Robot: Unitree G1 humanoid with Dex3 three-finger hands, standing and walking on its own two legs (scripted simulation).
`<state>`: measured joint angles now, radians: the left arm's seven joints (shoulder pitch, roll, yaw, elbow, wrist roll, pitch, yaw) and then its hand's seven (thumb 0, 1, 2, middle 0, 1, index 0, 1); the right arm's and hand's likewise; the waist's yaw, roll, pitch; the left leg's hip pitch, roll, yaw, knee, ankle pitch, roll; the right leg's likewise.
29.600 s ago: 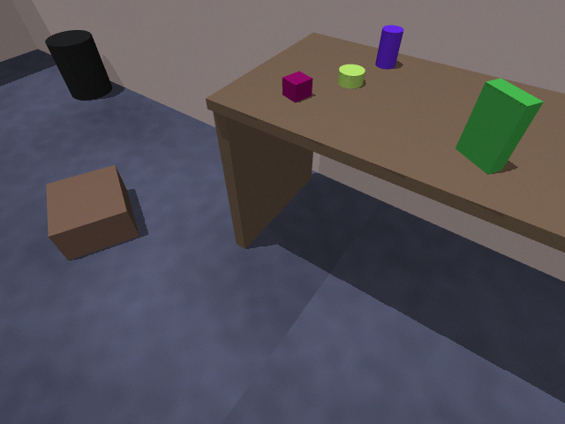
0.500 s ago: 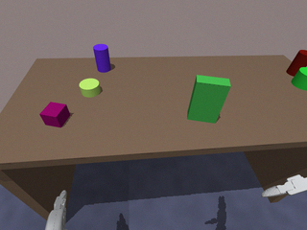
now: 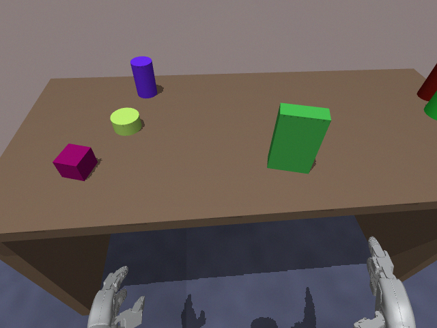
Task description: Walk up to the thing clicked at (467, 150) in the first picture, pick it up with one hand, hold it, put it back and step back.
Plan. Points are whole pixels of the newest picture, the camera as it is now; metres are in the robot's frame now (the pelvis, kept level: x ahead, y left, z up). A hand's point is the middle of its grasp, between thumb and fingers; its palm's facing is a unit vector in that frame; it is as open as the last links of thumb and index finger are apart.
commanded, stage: home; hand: right
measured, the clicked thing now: (295, 140) +0.51 -0.18 +0.05
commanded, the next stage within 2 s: none
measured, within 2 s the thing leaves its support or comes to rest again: neither
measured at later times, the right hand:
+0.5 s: hand (308, 294) +0.21 -0.18 -0.10, palm faces +0.08 +0.97 -0.25, open 17.7 cm
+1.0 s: hand out of the picture +0.10 -0.26 -0.14, palm faces -0.06 +0.91 -0.41, open 17.5 cm
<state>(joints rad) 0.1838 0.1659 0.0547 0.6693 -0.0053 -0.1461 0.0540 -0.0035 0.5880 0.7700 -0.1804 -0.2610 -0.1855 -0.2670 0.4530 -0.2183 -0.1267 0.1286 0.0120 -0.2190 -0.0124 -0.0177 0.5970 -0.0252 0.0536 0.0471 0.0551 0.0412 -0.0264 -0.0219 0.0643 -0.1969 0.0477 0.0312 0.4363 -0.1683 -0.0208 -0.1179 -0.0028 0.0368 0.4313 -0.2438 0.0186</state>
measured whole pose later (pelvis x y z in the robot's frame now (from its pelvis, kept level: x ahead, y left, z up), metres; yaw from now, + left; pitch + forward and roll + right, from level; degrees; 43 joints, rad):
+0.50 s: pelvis +0.02 +0.00 +0.00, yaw +1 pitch -1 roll +0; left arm 0.23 0.21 0.00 0.73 0.01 -0.08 0.05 0.01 0.90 0.90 -0.20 -0.30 -0.20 -0.30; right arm 0.20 -0.18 -0.02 0.60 0.00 -0.14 -0.10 -0.02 0.59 -0.03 0.05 0.05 0.05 0.04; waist 0.00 -0.01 0.04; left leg -0.26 0.02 0.01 0.48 -0.21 -0.02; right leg -0.18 -0.02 0.02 0.48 -0.30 0.02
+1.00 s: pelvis +0.01 +0.01 +0.00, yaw +2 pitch -3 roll -1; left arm 0.20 0.39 0.00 0.98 0.03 0.01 -0.01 0.00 0.90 0.90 -0.20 -0.29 -0.20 -0.30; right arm 0.19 -0.39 0.01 1.03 -0.02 -0.03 0.00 -0.01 0.55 -0.05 0.06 0.05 0.06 0.05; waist 0.00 -0.01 0.02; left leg -0.20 0.03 0.01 0.46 -0.20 -0.01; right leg -0.10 -0.02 0.01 0.43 -0.27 0.03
